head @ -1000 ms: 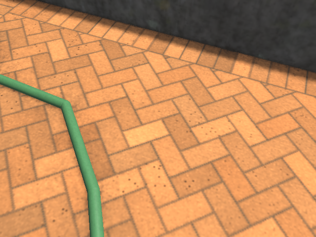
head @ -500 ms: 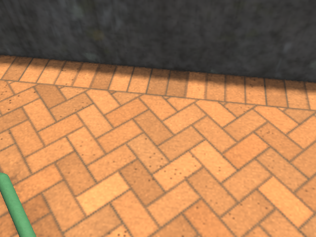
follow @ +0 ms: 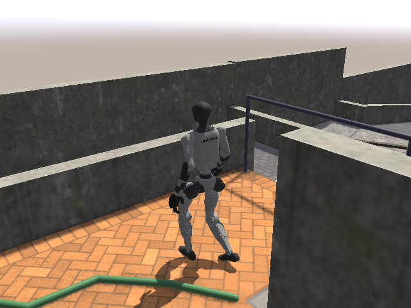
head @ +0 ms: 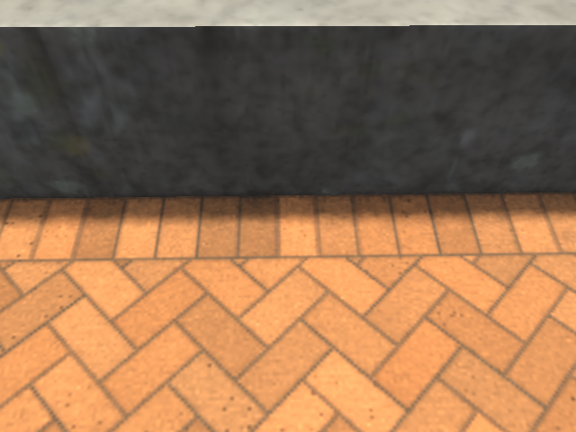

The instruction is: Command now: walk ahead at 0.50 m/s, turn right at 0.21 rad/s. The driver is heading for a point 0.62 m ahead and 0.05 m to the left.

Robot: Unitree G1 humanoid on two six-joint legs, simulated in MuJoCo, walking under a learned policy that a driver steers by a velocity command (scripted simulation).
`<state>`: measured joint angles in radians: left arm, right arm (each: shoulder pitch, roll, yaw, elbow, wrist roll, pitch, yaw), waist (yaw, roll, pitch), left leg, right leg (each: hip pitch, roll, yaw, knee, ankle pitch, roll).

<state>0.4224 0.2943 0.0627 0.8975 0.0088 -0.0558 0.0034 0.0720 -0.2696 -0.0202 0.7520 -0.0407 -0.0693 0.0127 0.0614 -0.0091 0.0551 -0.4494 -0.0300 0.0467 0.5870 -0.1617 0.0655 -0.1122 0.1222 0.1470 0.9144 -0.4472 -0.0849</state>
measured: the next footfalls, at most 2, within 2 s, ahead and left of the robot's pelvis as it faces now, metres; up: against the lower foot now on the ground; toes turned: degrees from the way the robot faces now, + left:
right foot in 0.46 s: +0.42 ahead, -0.10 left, +0.00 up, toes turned -4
left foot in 0.96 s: +0.66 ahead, +0.08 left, +0.00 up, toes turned +7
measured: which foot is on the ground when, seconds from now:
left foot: down 0.00-0.48, up 0.50-0.94, down 0.96-1.00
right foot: up 0.00-0.44, down 0.46-0.98, up 1.00-1.00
